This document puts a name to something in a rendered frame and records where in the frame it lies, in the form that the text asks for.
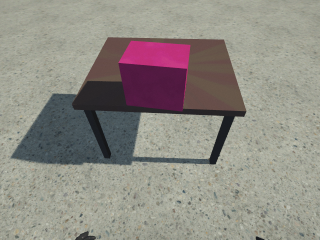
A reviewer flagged carton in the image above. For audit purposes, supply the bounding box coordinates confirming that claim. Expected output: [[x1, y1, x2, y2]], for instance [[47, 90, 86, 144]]
[[118, 41, 191, 112]]

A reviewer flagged table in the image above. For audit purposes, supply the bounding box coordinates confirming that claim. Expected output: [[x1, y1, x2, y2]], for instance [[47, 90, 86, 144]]
[[72, 37, 247, 165]]

